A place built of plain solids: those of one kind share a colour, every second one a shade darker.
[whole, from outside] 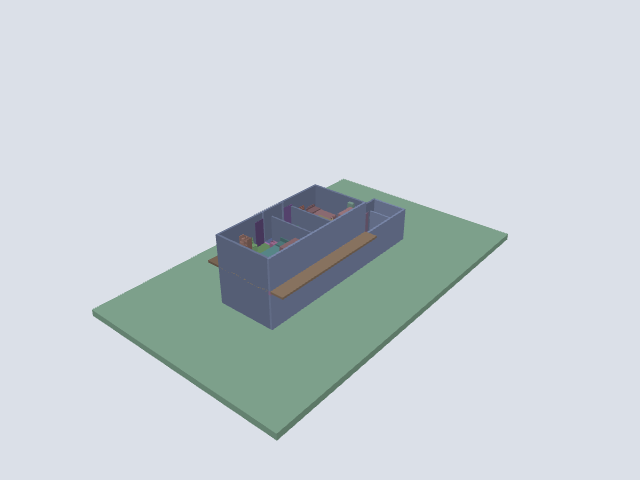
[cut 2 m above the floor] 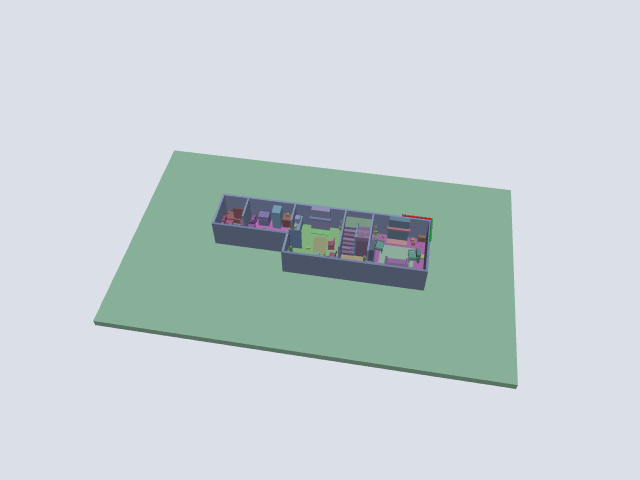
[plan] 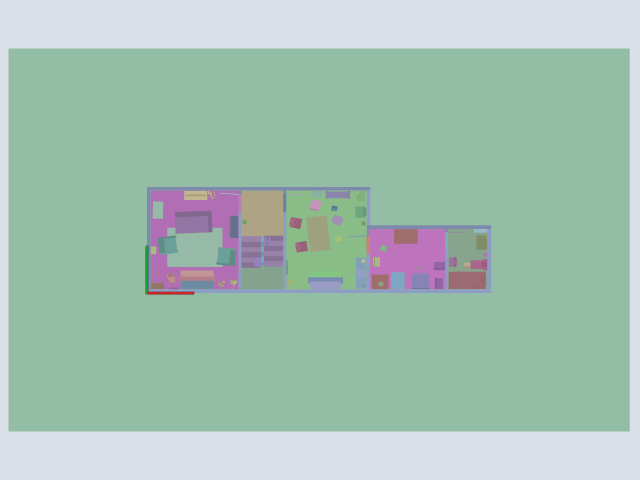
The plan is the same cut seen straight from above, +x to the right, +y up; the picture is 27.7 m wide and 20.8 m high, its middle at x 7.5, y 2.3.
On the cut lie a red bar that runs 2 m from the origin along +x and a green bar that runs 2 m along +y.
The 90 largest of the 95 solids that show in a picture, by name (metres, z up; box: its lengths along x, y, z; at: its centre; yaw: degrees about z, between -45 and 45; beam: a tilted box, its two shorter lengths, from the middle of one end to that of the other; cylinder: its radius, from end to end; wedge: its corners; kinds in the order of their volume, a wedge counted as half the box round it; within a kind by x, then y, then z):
{
 "under_1": {"box": [26.92, 16.6, 0.5], "at": [7.46, 2.3, -0.33]},
 "wall_1": {"box": [0.16, 4.28, 5.45], "at": [0.08, 2.3, 2.42]},
 "wall_2": {"box": [0.13, 3.34, 2.85], "at": [4.04, 1.83, 1.12]},
 "wall_3": {"box": [0.13, 3.43, 2.3], "at": [4.04, 1.88, 4.0]},
 "wall_4": {"box": [9.68, 0.16, 2.3], "at": [4.84, 0.08, 4.0]},
 "wall_5": {"box": [9.68, 0.16, 5.45], "at": [4.84, 4.52, 2.42]},
 "wall_6": {"box": [0.13, 3.34, 2.85], "at": [5.97, 1.83, 1.12]},
 "wall_7": {"box": [0.13, 3.43, 2.3], "at": [5.97, 1.88, 4.0]},
 "wall_8": {"box": [14.92, 0.16, 2.85], "at": [7.46, 0.08, 1.12]},
 "wall_9": {"box": [0.13, 1.54, 2.85], "at": [9.59, 0.93, 1.12]},
 "wall_10": {"box": [0.16, 4.28, 2.3], "at": [9.6, 2.3, 4.0]},
 "wall_11": {"box": [0.16, 1.5, 2.85], "at": [9.6, 3.69, 1.12]},
 "wall_12": {"box": [5.4, 0.16, 2.85], "at": [12.22, 2.86, 1.12]},
 "wall_13": {"box": [0.13, 1.73, 2.85], "at": [12.99, 1.02, 1.12]},
 "wall_14": {"box": [0.16, 2.62, 2.85], "at": [14.84, 1.47, 1.12]},
 "stair_1": {"box": [0.85, 1.36, 1.93], "at": [4.53, 1.78, 0.66]},
 "stair_2": {"box": [0.85, 1.14, 2.13], "at": [4.53, 1.89, 0.77]},
 "stair_3": {"box": [0.85, 0.92, 2.33], "at": [4.53, 2.0, 0.87]},
 "stair_4": {"box": [0.85, 0.7, 2.54], "at": [4.53, 2.11, 0.97]},
 "stair_5": {"box": [0.85, 0.48, 2.74], "at": [4.53, 2.22, 1.07]},
 "stair_6": {"box": [0.85, 0.25, 2.95], "at": [4.53, 2.33, 1.17]},
 "stair_7": {"box": [0.85, 0.25, 1.52], "at": [5.49, 1.25, 0.46]},
 "stair_8": {"box": [0.85, 0.48, 1.32], "at": [5.49, 1.36, 0.36]},
 "stair_9": {"box": [0.85, 0.7, 1.11], "at": [5.49, 1.48, 0.26]},
 "stair_10": {"box": [0.85, 0.92, 0.91], "at": [5.49, 1.59, 0.16]},
 "stair_11": {"box": [0.85, 1.14, 0.71], "at": [5.49, 1.7, 0.05]},
 "stair_12": {"box": [0.85, 1.36, 0.5], "at": [5.49, 1.81, -0.05]},
 "floor_front_1": {"box": [3.81, 4.28, 0.5], "at": [2.06, 2.3, -0.25]},
 "floor_back_1": {"box": [3.48, 4.28, 0.5], "at": [7.78, 2.3, -0.25]},
 "floor_kitchen_1": {"box": [3.28, 2.62, 0.5], "at": [11.29, 1.47, -0.25]},
 "upper_floor_next_1": {"box": [9.68, 1.0, 0.16], "at": [4.84, -0.5, 2.77]},
 "upper_floor_next_2": {"box": [9.68, 1.0, 0.16], "at": [4.84, 5.1, 2.77]},
 "stair_landing_1": {"box": [1.81, 0.97, 1.72], "at": [5.0, 0.64, 0.56]},
 "upper_floor_bedroom_1": {"box": [3.81, 4.28, 0.16], "at": [2.06, 2.3, 2.77]},
 "floor_bath_1": {"box": [1.7, 2.62, 0.5], "at": [13.91, 1.47, -0.25]},
 "fixture_breast_bedroom_1": {"box": [1.44, 0.35, 2.35], "at": [2.17, 0.33, 3.97]},
 "fixture_breast_bedroom_2": {"box": [1.33, 0.3, 2.35], "at": [7.74, 0.31, 3.97]},
 "floor_hall_1": {"box": [1.81, 1.98, 0.5], "at": [5.0, 3.45, -0.25]},
 "double_bed_1": {"box": [2.23, 1.7, 0.4], "at": [2.85, 1.92, 3.35]},
 "fixture_breast_front_1": {"box": [1.44, 0.37, 2.6], "at": [2.17, 0.35, 1.25]},
 "fixture_breast_back_1": {"box": [1.33, 0.34, 2.6], "at": [7.74, 0.33, 1.25]},
 "child_bed_1": {"box": [1.06, 2.06, 0.4], "at": [8.92, 3.43, 3.23]},
 "child_bed_2": {"box": [0.96, 0.55, 0.2], "at": [8.92, 4.13, 3.43]},
 "fridge_flat_1": {"box": [0.6, 0.73, 1.66], "at": [10.87, 0.54, 0.83]},
 "sofa_1": {"box": [0.17, 0.92, 0.18], "at": [1.31, 3.03, 0.54], "yaw": 2.2},
 "sofa_2": {"box": [1.6, 0.23, 0.39], "at": [2.01, 3.43, 0.65], "yaw": 2.2},
 "sofa_3": {"box": [1.6, 0.93, 0.34], "at": [2.02, 3.07, 0.28], "yaw": 2.2},
 "sofa_4": {"box": [0.17, 0.92, 0.18], "at": [2.74, 3.09, 0.54], "yaw": 2.2},
 "china_cabinet_1": {"box": [0.4, 0.95, 0.83], "at": [3.76, 2.86, 0.41]},
 "china_cabinet_2": {"box": [0.33, 0.95, 1.07], "at": [3.79, 2.86, 1.36]},
 "bathtub_1": {"box": [0.95, 0.04, 1.2], "at": [13.57, 0.8, 0.9]},
 "bathtub_2": {"box": [1.6, 0.76, 0.42], "at": [13.88, 0.55, 0.21]},
 "billy_1": {"box": [0.42, 0.28, 2.02], "at": [7.38, 4.29, 1.01]},
 "billy_2": {"box": [0.28, 0.42, 2.02], "at": [9.37, 1.08, 3.86]},
 "range_flat_1": {"box": [0.76, 0.65, 0.94], "at": [11.85, 0.49, 0.47]},
 "sideboard_1": {"box": [0.45, 1.35, 0.71], "at": [9.29, 0.85, 0.51]},
 "counter_run_1": {"box": [0.73, 0.61, 0.78], "at": [10.11, 0.47, 0.49]},
 "counter_run_2": {"box": [0.73, 0.64, 0.038], "at": [10.11, 0.49, 0.9]},
 "counter_run_3": {"box": [1.03, 0.64, 0.038], "at": [11.22, 2.45, 0.9]},
 "rug_1": {"box": [0.45, 0.75, 0.08], "at": [0.48, 3.59, -0.03], "yaw": -1.8},
 "rug_2": {"box": [2.4, 1.7, 0.08], "at": [2.08, 1.98, -0.03]},
 "armchair_frame_1": {"box": [0.26, 0.62, 0.41], "at": [0.64, 2.04, 0.61], "yaw": 7.4},
 "armchair_frame_2": {"box": [0.74, 0.63, 0.18], "at": [0.91, 2.08, 0.32], "yaw": 7.4},
 "armchair_frame_3": {"box": [0.74, 0.63, 0.18], "at": [3.43, 1.58, 0.32], "yaw": -5.2},
 "armchair_frame_4": {"box": [0.26, 0.62, 0.41], "at": [3.71, 1.55, 0.61], "yaw": -5.2},
 "tv_board_1": {"box": [1.0, 0.4, 0.48], "at": [2.12, 4.23, 0.24]},
 "tv_board_2": {"box": [0.9, 0.09, 0.52], "at": [2.12, 4.24, 0.78]},
 "leaf_bedroom_door_1": {"box": [0.79, 0.035, 1.89], "at": [3.58, 4.34, 3.79], "yaw": 3.0},
 "leaf_bedroom_door_2": {"box": [0.79, 0.035, 1.89], "at": [6.43, 4.33, 3.79], "yaw": -4.0},
 "recycling_crate_1": {"box": [0.36, 0.48, 0.28], "at": [12.66, 0.41, 0.14]},
 "recycling_crate_2": {"box": [0.48, 0.36, 0.28], "at": [12.68, 1.17, 0.14]},
 "hamper_1": {"box": [0.33, 0.4, 0.63], "at": [13.25, 1.34, 0.31]},
 "combo_amp_1": {"box": [0.55, 0.26, 0.46], "at": [0.46, 0.3, 0.23]},
 "fixture_breast_front_shelf_1": {"box": [1.62, 0.29, 0.14], "at": [2.17, 0.57, 1.23]},
 "fixture_hearth_front_1": {"box": [1.44, 0.45, 0.1], "at": [2.17, 0.76, 0.0]},
 "fixture_breast_back_shelf_1": {"box": [1.51, 0.29, 0.14], "at": [7.74, 0.54, 1.23]},
 "pedestal_basin_1": {"box": [0.46, 0.63, 0.2], "at": [14.51, 2.19, 0.78]},
 "fixture_hearth_back_1": {"box": [1.33, 0.45, 0.1], "at": [7.74, 0.73, 0.0]},
 "leaf_kitchen_door_1": {"box": [0.79, 0.035, 1.89], "at": [9.13, 2.46, 0.94], "yaw": 2.0},
 "floor_gap_back_door_1": {"box": [0.13, 0.79, 0.5], "at": [5.97, 3.9, -0.25]},
 "floor_gap_kitchen_door_1": {"box": [0.13, 0.79, 0.5], "at": [9.59, 2.1, -0.25]},
 "leaf_bath_door_1": {"box": [0.74, 0.035, 1.89], "at": [13.43, 2.63, 0.94], "yaw": 3.0},
 "dining_table_1": {"box": [0.9, 1.5, 0.031], "at": [7.42, 2.58, 0.73], "yaw": 6.6},
 "console_1": {"box": [1.05, 0.3, 0.13], "at": [8.28, 4.25, 0.71]},
 "table_lamp_1": {"box": [0.38, 0.38, 0.26], "at": [9.3, 0.83, 1.31], "yaw": -2.4},
 "flat_shelf_1": {"box": [0.39, 0.06, 1.46], "at": [1.98, 3.69, 3.58]},
 "medicine_cabinet_1": {"box": [0.58, 0.16, 0.21], "at": [14.46, 2.7, 1.2]},
 "wc_1": {"box": [0.54, 0.38, 0.09], "at": [14.3, 1.24, 0.4]},
 "papers_1": {"box": [0.42, 0.38, 0.08], "at": [8.26, 3.16, -0.03], "yaw": -22.7},
 "sill_bath_door_1": {"box": [0.13, 0.74, 0.08], "at": [12.99, 2.26, -0.03]}
}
